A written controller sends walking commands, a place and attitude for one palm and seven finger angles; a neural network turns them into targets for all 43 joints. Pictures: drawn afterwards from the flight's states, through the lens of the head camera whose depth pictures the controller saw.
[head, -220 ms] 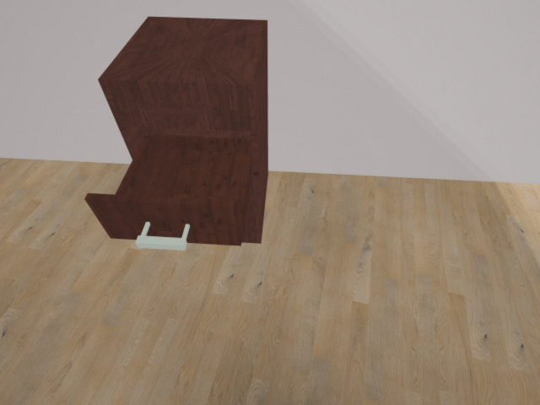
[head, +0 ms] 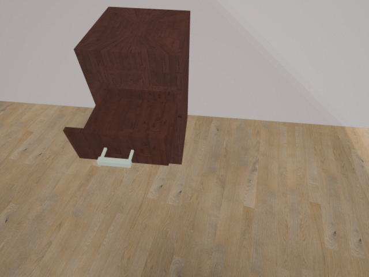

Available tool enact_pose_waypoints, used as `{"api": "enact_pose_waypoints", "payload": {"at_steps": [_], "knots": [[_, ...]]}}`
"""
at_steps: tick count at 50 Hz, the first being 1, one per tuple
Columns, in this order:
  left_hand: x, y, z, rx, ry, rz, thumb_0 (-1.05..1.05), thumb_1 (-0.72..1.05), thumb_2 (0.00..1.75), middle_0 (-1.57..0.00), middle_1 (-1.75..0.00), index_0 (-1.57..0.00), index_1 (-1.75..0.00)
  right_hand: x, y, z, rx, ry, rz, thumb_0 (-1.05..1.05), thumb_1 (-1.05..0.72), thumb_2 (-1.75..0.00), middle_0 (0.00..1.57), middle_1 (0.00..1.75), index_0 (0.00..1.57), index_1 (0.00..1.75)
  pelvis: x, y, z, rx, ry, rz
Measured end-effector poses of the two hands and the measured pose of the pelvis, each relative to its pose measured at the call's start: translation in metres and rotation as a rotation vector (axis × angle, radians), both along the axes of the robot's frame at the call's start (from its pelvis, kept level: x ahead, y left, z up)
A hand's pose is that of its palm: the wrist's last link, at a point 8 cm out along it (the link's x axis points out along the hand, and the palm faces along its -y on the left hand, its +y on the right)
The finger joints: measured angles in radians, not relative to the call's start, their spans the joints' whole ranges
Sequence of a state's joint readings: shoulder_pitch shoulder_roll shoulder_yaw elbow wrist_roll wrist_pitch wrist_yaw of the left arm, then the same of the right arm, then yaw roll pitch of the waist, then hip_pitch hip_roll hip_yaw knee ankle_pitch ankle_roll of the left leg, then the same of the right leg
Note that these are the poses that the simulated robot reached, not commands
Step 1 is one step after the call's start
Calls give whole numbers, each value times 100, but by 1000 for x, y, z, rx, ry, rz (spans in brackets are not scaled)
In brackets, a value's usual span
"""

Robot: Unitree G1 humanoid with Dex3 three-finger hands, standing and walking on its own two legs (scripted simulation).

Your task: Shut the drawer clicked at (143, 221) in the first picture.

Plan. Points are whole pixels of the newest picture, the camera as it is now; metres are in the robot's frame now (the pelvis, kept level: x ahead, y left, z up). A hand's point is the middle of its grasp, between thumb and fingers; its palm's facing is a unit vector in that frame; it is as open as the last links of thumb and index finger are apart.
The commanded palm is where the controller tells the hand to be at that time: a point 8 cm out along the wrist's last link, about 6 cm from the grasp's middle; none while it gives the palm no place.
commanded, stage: turn or walk to find it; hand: left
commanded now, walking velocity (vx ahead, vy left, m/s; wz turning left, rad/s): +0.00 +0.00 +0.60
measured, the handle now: (116, 157) +0.56 +0.29 -0.24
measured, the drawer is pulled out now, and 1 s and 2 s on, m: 0.30 0.30 0.30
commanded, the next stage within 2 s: stand and wait in 0.38 s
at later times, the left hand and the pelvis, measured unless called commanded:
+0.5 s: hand out of the picture +0.04 +0.24 -0.16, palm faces +0.30 -0.92 -0.24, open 7.4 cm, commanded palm none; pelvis -0.01 +0.01 +0.00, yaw +16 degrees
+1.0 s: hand out of the picture -0.03 +0.13 -0.17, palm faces +0.36 -0.92 -0.18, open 7.4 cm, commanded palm none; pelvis +0.03 -0.03 +0.00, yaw +18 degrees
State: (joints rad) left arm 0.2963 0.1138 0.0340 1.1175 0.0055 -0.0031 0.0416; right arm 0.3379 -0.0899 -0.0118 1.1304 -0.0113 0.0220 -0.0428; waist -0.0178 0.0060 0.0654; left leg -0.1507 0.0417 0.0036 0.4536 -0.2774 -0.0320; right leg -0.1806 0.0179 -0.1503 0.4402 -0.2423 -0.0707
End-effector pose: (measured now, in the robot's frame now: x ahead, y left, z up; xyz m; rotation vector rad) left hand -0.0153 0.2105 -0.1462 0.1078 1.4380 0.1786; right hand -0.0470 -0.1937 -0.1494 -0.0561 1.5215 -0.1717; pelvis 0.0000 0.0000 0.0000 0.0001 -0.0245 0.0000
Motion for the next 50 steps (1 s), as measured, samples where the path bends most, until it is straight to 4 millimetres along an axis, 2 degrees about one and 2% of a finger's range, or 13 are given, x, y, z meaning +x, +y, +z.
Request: {"api": "enact_pose_waypoints", "payload": {"at_steps": [5,11,17,23,28,30,34,39,43,50], "knots": [[-1,15,-10,6,-43,62,0,91,89,-20,-30,-21,-30,13,-3,-2,-30,3,51,0,-91,-89,20,30,20,29,-5,8,-7,-26,-7,71],[0,42,-26,-8,-95,139,0,91,89,-20,-30,-20,-30,47,-3,3,-94,-73,143,0,-91,-89,20,30,20,29,-10,25,-16,-21,-6,143],[16,65,-6,24,-160,172,0,91,89,-19,-30,-20,-30,72,1,17,-105,-119,234,0,-91,-89,20,30,20,29,-13,29,-3,-22,36,205],[29,75,15,86,-229,197,0,91,89,-19,-30,-20,-30,104,-3,19,-84,-147,318,0,-91,-89,20,30,20,29,-11,20,5,-32,65,264],[32,62,22,128,-231,204,0,91,89,-19,-30,-20,-30,132,-17,9,-56,-183,351,0,-91,-89,20,30,20,29,-4,2,2,-19,68,293],[29,53,19,151,-237,206,0,91,89,-19,-30,-20,-30,144,-25,-1,-38,-200,351,0,-91,-89,20,30,20,30,1,-8,-6,14,72,296],[10,28,19,138,-174,224,0,91,89,-19,-30,-20,-30,165,-36,-8,-25,-216,363,0,-91,-89,20,30,20,29,6,-16,-6,4,38,313],[-15,1,11,86,-104,280,0,91,89,-20,-30,-20,-30,184,-39,2,-33,-241,380,0,-91,-89,20,30,20,29,15,-22,-3,20,12,320],[-30,-15,-1,38,-49,322,0,90,89,-20,-30,-21,-30,191,-37,1,-48,-249,414,0,-91,-89,20,30,20,29,20,-23,-7,8,1,325],[-37,-38,2,-11,20,323,0,91,89,-20,-30,-20,-30,191,-33,4,-33,-205,417,0,-92,-89,20,30,20,29,29,-28,0,4,22,317]]}}
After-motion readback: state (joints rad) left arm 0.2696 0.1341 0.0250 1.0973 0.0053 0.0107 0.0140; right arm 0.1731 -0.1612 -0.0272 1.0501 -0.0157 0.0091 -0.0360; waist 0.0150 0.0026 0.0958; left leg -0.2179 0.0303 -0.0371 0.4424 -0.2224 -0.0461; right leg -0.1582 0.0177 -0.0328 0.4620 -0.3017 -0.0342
